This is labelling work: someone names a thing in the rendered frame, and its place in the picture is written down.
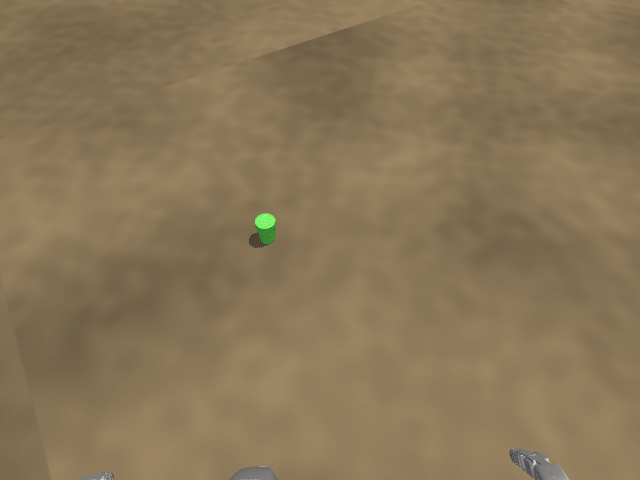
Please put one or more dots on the cup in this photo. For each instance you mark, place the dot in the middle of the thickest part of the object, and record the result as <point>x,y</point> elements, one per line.
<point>265,224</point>

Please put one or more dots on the right robot hand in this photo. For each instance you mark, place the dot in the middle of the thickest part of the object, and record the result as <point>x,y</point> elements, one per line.
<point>537,465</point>

